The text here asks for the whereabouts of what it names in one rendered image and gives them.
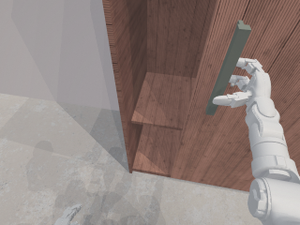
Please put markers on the right robot upper arm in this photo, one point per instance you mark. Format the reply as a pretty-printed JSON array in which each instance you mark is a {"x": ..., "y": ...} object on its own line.
[{"x": 274, "y": 202}]

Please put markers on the handle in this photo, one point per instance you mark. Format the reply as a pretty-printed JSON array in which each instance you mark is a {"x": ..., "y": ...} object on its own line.
[{"x": 238, "y": 42}]

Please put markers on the robot right hand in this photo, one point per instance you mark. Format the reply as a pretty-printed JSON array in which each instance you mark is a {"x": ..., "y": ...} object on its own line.
[{"x": 258, "y": 86}]

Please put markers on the wardrobe door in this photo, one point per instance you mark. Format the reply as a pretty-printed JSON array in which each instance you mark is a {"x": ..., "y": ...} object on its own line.
[{"x": 215, "y": 149}]

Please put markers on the robot left hand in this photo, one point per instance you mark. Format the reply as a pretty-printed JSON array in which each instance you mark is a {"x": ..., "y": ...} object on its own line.
[{"x": 68, "y": 215}]

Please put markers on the robot right forearm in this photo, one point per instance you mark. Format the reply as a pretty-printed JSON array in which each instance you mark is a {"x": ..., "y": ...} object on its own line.
[{"x": 270, "y": 154}]

